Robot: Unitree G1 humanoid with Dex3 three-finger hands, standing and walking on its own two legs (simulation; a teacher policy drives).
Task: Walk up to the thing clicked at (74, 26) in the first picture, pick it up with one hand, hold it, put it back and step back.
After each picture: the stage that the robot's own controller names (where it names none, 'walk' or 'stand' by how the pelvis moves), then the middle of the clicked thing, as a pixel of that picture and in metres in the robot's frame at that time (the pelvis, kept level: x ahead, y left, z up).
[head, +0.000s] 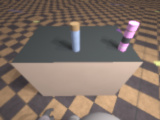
stand; (75, 38) +0.64 +0.20 +0.13
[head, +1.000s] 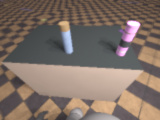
walk; (66, 39) +0.57 +0.27 +0.15
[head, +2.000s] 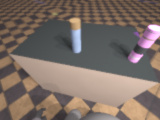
stand; (75, 37) +0.56 +0.19 +0.16
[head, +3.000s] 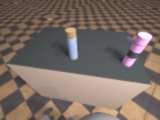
stand; (72, 45) +0.53 +0.20 +0.13
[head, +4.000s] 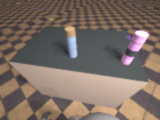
stand; (71, 43) +0.55 +0.21 +0.13
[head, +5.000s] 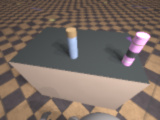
stand; (72, 44) +0.55 +0.20 +0.13
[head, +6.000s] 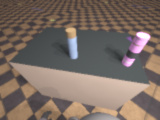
stand; (72, 45) +0.54 +0.20 +0.13
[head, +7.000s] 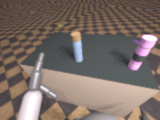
rise first; (77, 48) +0.53 +0.19 +0.13
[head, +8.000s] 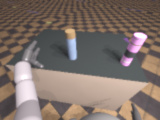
go down; (71, 46) +0.55 +0.19 +0.13
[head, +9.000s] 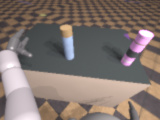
go down; (68, 44) +0.52 +0.19 +0.14
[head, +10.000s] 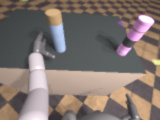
close in; (57, 34) +0.52 +0.20 +0.17
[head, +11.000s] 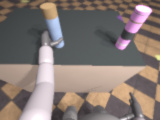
close; (54, 29) +0.56 +0.21 +0.19
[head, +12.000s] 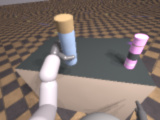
lift; (68, 44) +0.33 +0.15 +0.33
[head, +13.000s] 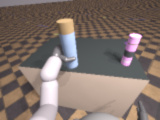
lift; (69, 46) +0.33 +0.15 +0.31
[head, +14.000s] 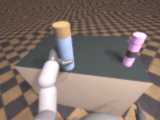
hold; (65, 49) +0.32 +0.17 +0.29
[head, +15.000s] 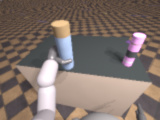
hold; (64, 48) +0.32 +0.17 +0.30
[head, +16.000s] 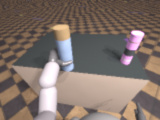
crouch; (65, 51) +0.34 +0.17 +0.26
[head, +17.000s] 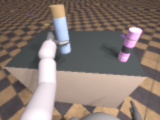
crouch; (61, 32) +0.46 +0.19 +0.30
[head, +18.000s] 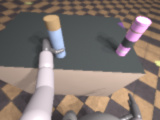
lower; (56, 40) +0.49 +0.21 +0.16
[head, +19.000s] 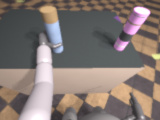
lower; (54, 33) +0.52 +0.20 +0.19
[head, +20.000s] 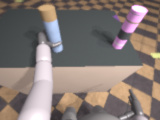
lower; (53, 32) +0.53 +0.20 +0.19
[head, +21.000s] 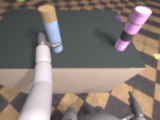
lower; (53, 33) +0.52 +0.21 +0.18
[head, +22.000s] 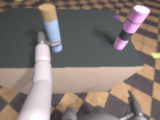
loosen; (52, 32) +0.53 +0.20 +0.19
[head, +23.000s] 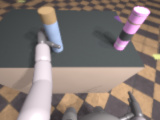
withdraw; (53, 33) +0.52 +0.20 +0.18
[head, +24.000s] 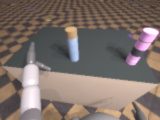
sink last; (73, 46) +0.50 +0.18 +0.16
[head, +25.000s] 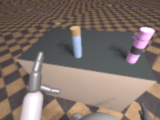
stand; (76, 43) +0.55 +0.19 +0.16
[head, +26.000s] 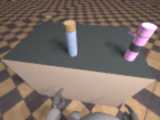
stand; (71, 40) +0.53 +0.19 +0.18
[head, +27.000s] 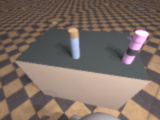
stand; (74, 45) +0.56 +0.19 +0.13
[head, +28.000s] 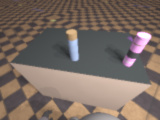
stand; (73, 46) +0.52 +0.19 +0.13
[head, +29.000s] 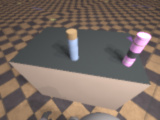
stand; (73, 46) +0.52 +0.19 +0.13
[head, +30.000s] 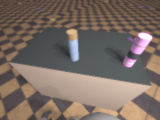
stand; (73, 47) +0.52 +0.19 +0.13
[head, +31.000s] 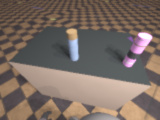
stand; (73, 46) +0.52 +0.19 +0.13
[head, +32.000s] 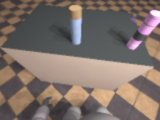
walk; (75, 28) +0.59 +0.17 +0.14
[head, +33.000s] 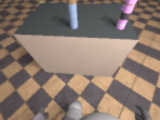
walk; (72, 13) +0.80 +0.27 +0.16
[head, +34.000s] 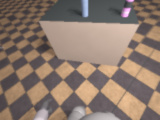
walk; (84, 3) +1.09 +0.19 +0.15
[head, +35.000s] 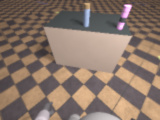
stand; (86, 15) +1.13 +0.17 +0.13
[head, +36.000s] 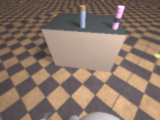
stand; (82, 17) +1.15 +0.20 +0.13
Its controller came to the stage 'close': yes
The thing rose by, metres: 0.21
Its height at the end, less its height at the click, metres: +0.00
